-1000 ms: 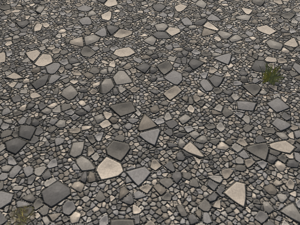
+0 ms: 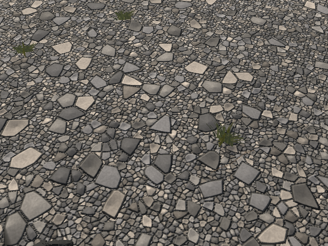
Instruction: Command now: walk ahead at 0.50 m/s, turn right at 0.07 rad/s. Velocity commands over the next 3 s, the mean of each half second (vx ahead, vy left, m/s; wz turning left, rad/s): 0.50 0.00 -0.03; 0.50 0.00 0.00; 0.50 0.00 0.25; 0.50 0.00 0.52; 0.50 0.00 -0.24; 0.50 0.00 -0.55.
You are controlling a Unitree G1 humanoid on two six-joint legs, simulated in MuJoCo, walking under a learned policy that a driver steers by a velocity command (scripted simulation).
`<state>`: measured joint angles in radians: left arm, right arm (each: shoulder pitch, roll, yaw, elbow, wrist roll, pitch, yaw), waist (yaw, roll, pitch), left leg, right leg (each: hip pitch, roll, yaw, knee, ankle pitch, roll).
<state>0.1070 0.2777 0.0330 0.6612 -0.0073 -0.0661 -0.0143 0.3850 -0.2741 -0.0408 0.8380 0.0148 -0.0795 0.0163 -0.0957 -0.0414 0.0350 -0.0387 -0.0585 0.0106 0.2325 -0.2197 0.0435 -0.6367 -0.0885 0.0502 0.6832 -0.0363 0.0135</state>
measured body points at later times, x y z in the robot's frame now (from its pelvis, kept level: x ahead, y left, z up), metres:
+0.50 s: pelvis +0.28 -0.06 +0.00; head +0.30 -0.06 +0.45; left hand +0.30 +0.23 -0.12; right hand +0.47 -0.31 -0.10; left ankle +0.45 +0.12 -0.69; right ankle +0.23 -0.14 -0.75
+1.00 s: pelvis +0.55 +0.00 +0.00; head +0.58 +0.01 +0.45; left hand +0.72 +0.27 -0.10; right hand +0.59 -0.28 -0.12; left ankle +0.52 +0.09 -0.75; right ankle +0.69 -0.17 -0.68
